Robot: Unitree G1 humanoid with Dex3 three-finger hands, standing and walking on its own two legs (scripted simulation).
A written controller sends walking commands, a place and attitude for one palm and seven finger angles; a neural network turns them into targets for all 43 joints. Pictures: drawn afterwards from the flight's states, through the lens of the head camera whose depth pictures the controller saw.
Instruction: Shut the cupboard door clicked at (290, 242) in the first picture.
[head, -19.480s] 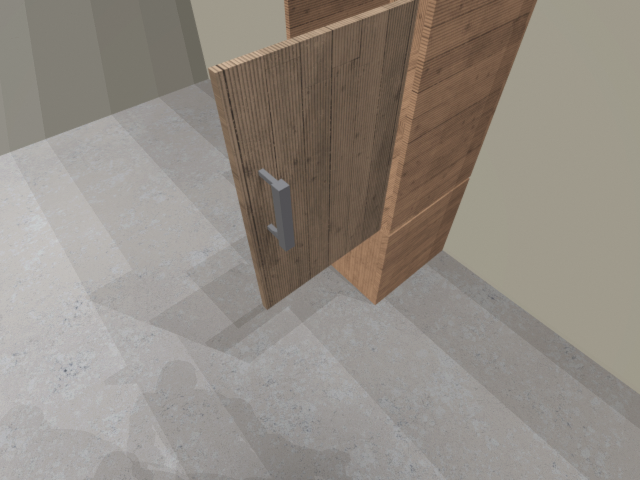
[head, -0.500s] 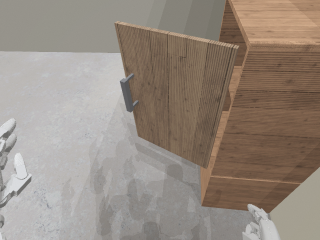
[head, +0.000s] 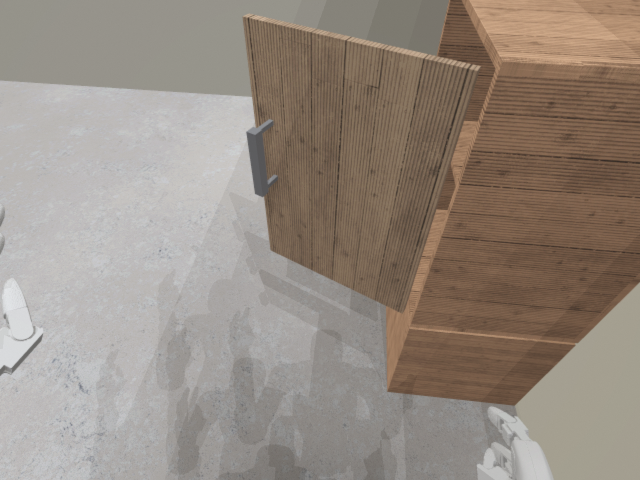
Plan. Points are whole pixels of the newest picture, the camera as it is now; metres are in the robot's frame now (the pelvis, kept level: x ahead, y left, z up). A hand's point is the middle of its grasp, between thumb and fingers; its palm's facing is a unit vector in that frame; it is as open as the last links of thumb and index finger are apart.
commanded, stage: step back with the hand held close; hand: left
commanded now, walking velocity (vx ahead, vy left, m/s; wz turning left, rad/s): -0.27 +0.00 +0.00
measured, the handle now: (264, 158) +0.71 +0.17 +0.01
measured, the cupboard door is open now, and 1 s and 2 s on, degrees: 65 65 65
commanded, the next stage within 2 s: stop stepping back and stand still in 1.06 s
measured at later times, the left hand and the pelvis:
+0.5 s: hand (6, 400) +0.14 +0.26 +0.18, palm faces +0.45 -0.77 -0.44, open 7.4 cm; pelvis -0.05 +0.00 +0.00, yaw +3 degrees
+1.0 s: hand out of the picture +0.06 +0.24 +0.20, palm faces +0.36 -0.83 -0.44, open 7.4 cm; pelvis -0.15 -0.01 +0.00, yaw +2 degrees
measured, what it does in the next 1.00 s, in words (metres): walks backwards: right foot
